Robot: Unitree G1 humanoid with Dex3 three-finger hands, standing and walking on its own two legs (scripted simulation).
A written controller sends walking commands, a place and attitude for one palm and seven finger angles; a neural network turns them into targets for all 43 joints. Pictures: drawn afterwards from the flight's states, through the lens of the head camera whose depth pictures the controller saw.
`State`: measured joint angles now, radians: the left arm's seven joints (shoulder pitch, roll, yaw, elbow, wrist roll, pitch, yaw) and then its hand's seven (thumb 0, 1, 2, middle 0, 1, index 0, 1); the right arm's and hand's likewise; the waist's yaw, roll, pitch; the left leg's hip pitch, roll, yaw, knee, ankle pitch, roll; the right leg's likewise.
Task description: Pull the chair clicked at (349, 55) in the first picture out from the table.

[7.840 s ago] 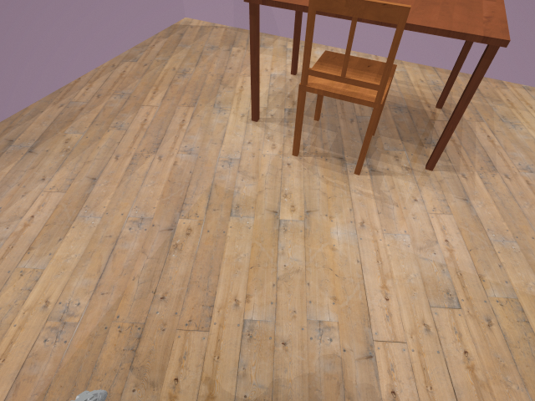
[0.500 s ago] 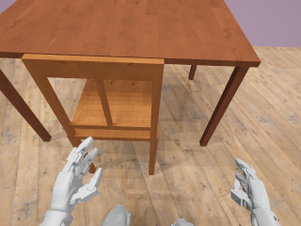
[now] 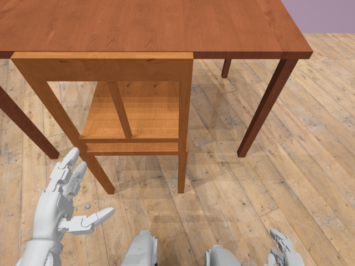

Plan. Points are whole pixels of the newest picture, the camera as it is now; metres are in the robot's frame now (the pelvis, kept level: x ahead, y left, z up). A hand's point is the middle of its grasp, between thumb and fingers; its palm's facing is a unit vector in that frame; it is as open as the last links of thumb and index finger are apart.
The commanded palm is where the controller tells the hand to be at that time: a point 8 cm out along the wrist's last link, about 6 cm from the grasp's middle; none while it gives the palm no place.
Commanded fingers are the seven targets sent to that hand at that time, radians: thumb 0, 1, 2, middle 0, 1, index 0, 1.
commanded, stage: raise the hand toward the chair's back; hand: left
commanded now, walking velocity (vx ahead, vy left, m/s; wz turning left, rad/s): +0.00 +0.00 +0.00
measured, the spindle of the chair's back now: (121, 112) +0.52 +0.19 -0.01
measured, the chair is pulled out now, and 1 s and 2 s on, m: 0.00 0.00 0.00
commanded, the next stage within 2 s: aim the fingers beside a spindle in 1.22 s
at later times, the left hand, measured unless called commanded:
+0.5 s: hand (73, 199) +0.24 +0.22 +0.06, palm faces +0.06 -1.00 -0.04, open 16.7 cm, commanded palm +0.22 +0.27 +0.06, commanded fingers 0.00 -0.50 0.30 -0.06 -0.08 -0.06 -0.08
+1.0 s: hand (77, 188) +0.26 +0.21 +0.06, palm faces +0.05 -1.00 -0.05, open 16.9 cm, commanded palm +0.24 +0.27 +0.07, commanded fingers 0.00 -0.50 0.30 -0.06 -0.08 -0.06 -0.08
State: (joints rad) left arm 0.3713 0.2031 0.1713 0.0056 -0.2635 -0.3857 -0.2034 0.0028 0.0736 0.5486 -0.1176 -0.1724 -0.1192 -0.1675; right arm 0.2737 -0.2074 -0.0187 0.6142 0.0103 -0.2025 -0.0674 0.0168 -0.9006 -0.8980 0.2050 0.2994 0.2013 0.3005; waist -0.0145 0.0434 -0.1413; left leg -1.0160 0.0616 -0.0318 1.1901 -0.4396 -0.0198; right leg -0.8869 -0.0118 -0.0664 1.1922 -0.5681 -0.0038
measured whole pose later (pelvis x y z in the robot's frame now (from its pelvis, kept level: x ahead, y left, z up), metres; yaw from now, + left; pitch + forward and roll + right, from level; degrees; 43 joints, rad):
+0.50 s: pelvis +0.01 +0.02 +0.01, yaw +1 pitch +15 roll -4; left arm 0.35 0.24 0.17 -0.01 -0.25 -0.36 -0.22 -0.01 -0.45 0.32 -0.06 -0.09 -0.07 -0.08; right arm 0.18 -0.21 0.02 0.52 0.01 -0.18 -0.05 0.01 -0.90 -0.90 0.20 0.30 0.20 0.30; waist 0.01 0.03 -0.14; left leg -0.98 0.04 -0.04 1.17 -0.45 0.00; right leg -0.83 -0.03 -0.08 1.14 -0.57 0.02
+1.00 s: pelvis +0.02 +0.01 +0.02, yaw +1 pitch +15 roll -3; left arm 0.31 0.25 0.22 0.06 -0.28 -0.37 -0.24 -0.02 -0.50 0.30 -0.06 -0.08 -0.06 -0.08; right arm 0.24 -0.24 -0.01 0.57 0.02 -0.18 -0.06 0.01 -0.90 -0.90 0.20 0.30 0.20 0.30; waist -0.02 0.04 -0.14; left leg -0.95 0.05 -0.03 1.13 -0.44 -0.01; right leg -0.80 -0.02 -0.07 1.10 -0.56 0.01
